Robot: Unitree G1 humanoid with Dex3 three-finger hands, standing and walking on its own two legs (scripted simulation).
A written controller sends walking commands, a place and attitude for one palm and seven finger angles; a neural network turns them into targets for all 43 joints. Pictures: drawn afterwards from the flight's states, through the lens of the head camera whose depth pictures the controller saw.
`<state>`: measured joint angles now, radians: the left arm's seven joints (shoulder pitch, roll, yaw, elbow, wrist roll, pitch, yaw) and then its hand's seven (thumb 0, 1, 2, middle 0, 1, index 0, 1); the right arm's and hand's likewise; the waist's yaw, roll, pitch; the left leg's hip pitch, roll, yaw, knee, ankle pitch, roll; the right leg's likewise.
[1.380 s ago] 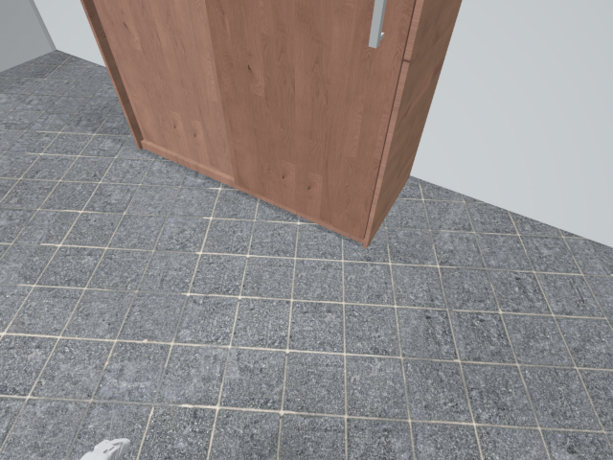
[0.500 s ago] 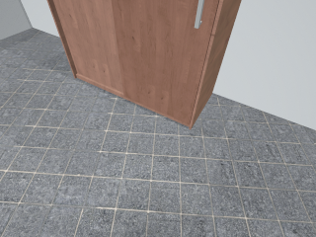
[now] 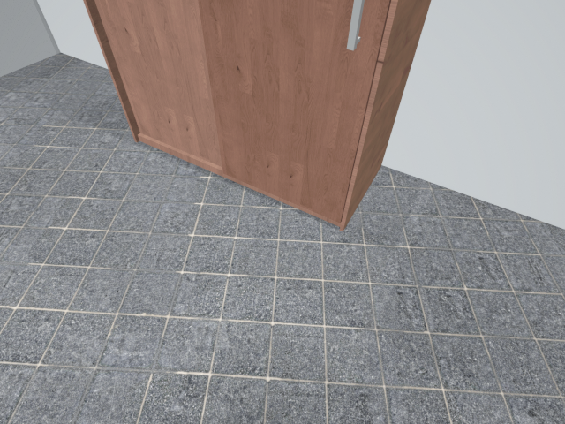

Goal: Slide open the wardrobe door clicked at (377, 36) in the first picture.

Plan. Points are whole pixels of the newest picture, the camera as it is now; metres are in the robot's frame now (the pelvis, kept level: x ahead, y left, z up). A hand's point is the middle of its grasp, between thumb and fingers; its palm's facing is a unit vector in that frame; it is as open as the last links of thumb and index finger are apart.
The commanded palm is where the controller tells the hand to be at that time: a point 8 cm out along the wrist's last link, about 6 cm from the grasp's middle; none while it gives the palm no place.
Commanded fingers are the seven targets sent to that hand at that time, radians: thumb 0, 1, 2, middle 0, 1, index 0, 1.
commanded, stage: look at it before walking up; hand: right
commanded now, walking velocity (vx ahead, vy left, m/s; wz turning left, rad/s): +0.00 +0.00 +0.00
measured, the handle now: out of the picture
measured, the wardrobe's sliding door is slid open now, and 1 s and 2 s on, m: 0.00 0.00 0.00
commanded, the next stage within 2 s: walk to a spot facing it in 0.06 s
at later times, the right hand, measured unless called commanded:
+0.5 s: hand out of the picture +0.06 -0.21 -0.18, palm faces -0.12 +0.95 -0.28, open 7.4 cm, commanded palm none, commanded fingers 0.00 -0.90 -0.90 0.20 0.30 0.20 0.30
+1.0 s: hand out of the picture +0.13 -0.22 -0.19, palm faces -0.26 +0.95 -0.19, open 7.4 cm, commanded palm none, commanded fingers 0.00 -0.90 -0.90 0.20 0.30 0.20 0.30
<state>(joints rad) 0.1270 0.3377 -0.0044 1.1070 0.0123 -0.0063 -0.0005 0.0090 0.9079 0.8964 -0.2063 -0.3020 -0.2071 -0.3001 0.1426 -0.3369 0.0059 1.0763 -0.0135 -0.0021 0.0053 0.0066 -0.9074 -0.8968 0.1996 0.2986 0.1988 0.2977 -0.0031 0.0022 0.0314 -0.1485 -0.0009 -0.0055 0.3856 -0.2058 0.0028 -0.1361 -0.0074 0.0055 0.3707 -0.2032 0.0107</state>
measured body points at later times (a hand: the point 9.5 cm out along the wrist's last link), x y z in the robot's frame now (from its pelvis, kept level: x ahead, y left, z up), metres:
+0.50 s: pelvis -0.01 +0.01 -0.02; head +0.01 +0.02 +0.43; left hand +0.04 +0.27 -0.17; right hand +0.07 -0.26 -0.16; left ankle -0.01 +0.10 -0.74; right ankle +0.00 -0.13 -0.75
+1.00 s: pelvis +0.10 -0.02 -0.02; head +0.12 -0.03 +0.43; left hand +0.13 +0.26 -0.13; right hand +0.14 -0.27 -0.18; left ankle -0.01 +0.10 -0.74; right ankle +0.19 -0.11 -0.75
